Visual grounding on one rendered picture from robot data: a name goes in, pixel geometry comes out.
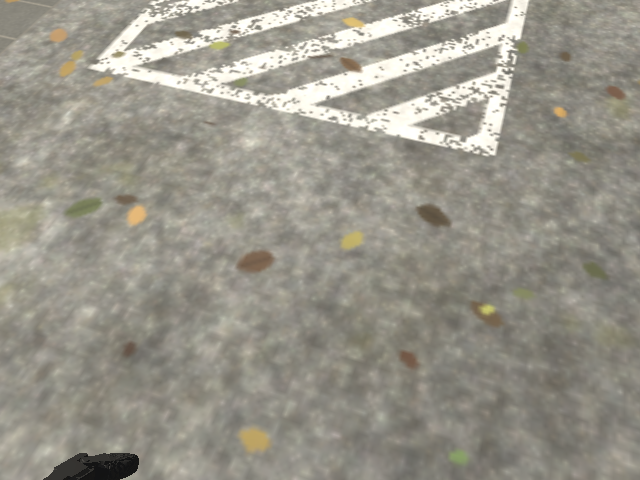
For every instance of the robot left hand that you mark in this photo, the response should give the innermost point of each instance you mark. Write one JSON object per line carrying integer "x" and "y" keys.
{"x": 113, "y": 466}

